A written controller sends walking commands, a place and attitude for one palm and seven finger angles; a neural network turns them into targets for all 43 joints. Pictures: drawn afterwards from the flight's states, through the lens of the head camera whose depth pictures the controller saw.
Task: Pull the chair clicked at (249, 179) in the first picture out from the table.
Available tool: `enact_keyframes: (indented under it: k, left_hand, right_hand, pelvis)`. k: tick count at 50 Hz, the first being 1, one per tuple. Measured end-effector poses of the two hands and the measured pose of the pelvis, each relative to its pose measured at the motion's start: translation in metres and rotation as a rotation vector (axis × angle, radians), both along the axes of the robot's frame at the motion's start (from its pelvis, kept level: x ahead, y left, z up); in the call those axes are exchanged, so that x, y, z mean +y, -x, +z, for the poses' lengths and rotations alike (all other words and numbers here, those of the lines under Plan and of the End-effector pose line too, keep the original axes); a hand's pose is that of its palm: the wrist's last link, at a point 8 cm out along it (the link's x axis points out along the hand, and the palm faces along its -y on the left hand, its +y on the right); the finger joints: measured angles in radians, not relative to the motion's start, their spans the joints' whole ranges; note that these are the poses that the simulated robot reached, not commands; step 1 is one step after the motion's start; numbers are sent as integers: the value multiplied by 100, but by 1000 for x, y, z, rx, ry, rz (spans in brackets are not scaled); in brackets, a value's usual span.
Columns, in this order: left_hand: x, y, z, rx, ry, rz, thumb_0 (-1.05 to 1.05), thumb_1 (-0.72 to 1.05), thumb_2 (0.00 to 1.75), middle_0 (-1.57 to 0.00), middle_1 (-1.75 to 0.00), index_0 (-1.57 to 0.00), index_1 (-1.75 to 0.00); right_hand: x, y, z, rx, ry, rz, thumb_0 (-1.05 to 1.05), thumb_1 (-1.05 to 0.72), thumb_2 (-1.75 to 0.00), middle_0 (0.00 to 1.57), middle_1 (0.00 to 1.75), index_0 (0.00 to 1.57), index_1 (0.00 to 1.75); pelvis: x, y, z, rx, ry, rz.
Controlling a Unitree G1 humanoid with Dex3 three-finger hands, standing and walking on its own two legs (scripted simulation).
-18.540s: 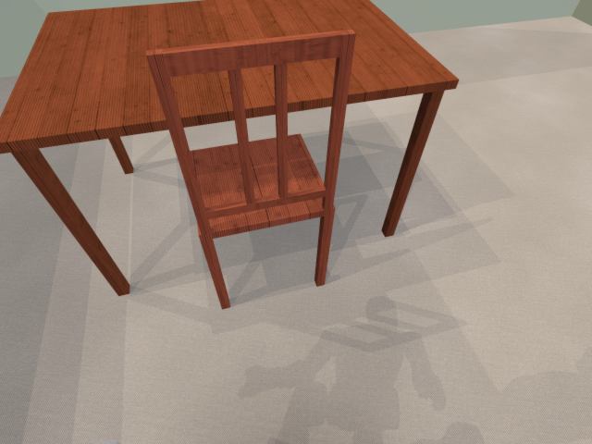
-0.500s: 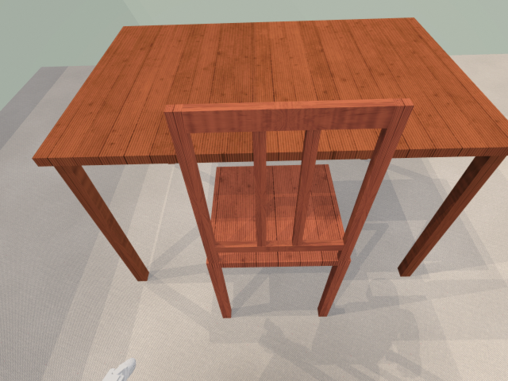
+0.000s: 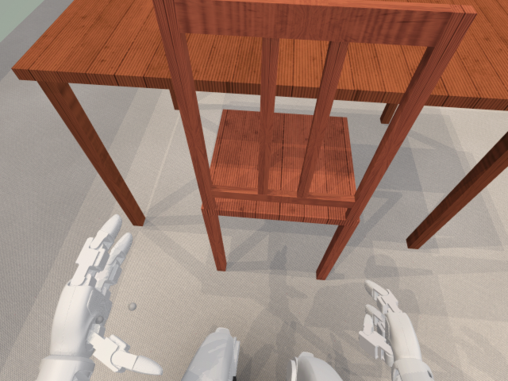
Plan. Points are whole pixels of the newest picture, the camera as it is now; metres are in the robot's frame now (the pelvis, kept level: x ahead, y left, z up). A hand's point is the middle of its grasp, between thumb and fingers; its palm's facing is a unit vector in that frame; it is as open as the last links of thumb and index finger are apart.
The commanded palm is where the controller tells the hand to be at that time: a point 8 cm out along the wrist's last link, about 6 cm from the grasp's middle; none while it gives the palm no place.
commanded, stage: raise the hand toward the chair's back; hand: left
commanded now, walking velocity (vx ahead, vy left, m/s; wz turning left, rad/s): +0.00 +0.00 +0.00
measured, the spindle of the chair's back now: (266, 134) +0.53 +0.04 +0.06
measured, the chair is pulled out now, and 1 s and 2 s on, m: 0.00 0.00 0.00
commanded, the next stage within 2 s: aim the fingers beside a spindle in 1.42 s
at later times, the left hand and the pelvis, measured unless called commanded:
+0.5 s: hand (121, 274) +0.24 +0.21 +0.06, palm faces +0.03 -1.00 -0.04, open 16.8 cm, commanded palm +0.22 +0.27 +0.06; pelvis +0.01 +0.03 +0.02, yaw -1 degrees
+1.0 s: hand (94, 252) +0.27 +0.25 +0.07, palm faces +0.02 -1.00 -0.06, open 16.9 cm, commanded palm +0.24 +0.31 +0.07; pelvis +0.02 +0.05 +0.03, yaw -1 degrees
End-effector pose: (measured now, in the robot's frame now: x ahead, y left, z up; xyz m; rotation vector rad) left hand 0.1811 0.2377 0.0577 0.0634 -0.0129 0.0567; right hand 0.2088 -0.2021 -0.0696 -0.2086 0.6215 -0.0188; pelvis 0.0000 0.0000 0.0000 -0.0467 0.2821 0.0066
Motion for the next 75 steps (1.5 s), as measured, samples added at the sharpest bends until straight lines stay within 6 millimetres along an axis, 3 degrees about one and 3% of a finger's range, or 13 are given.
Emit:
enact_keyframes:
  k: [5, 9, 13, 21, 29, 35, 42, 57, 75]
  left_hand:
    - [-7, -26, -8, 97, 30, -85, -2, -50, 30, -10, -19, -10, -19]
    - [-2, -32, 0, 121, 35, -41, -2, -50, 30, -10, -18, -10, -17]
    - [7, -35, 5, 93, 20, -12, -2, -50, 30, -9, -16, -9, -16]
    - [19, -38, 2, 78, 24, -33, -2, -50, 30, -8, -13, -8, -13]
    - [34, -41, 11, 47, 20, -20, -2, -50, 30, -7, -11, -7, -10]
    - [45, -44, 11, 69, 20, -23, -2, -50, 30, -6, -9, -6, -8]
    - [58, -51, 14, 67, 12, -20, -2, -50, 30, -6, -9, -6, -8]
    - [65, -66, 19, 66, 11, -35, -2, -50, 30, -6, -8, -6, -8]
    - [54, -60, 19, 62, 3, -25, -2, -50, 30, -6, -8, -6, -8]
  right_hand:
    - [-9, 39, -16, 111, -14, -96, 1, -90, -90, 21, 30, 21, 30]
    - [-23, 65, -10, 158, 4, -185, 1, -90, -90, 21, 30, 21, 30]
    - [-35, 76, -1, 170, 49, -221, 1, -90, -90, 21, 30, 20, 30]
    - [-39, 58, 15, 113, 108, -209, 1, -90, -90, 20, 30, 20, 30]
    - [-8, 23, 28, 35, 78, -130, 1, -90, -90, 20, 30, 20, 30]
    - [16, 12, 31, 20, 51, -80, 1, -90, -90, 21, 30, 20, 30]
    - [23, 19, 30, 58, 56, -68, 1, -90, -90, 21, 30, 21, 30]
    - [1, 48, 32, 131, 99, -136, 1, -90, -90, 21, 30, 21, 30]
    - [0, 37, 29, 97, 68, -107, 1, -90, -90, 21, 30, 20, 30]
  pelvis:
    - [4, 0, 4, 0, -8, -14]
    - [8, -5, 15, -7, -20, -30]
    - [13, -9, 20, -4, -21, -36]
    - [25, -12, 20, 0, -8, -32]
    - [36, -14, 23, -8, 5, -20]
    - [42, -14, 26, -14, 14, -13]
    - [47, -16, 29, -18, 20, -10]
    - [50, -19, 35, -20, 17, -20]
    - [39, -17, 33, -23, 10, -16]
